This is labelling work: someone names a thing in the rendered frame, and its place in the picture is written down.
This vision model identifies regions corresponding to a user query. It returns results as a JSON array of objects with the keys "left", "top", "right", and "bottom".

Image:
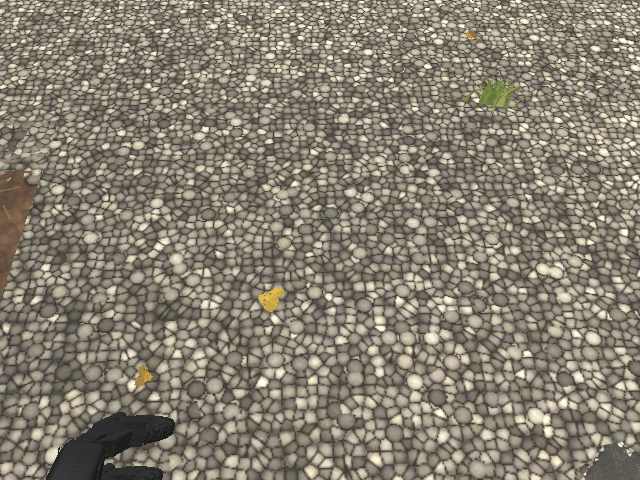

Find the robot left hand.
[{"left": 46, "top": 412, "right": 175, "bottom": 480}]

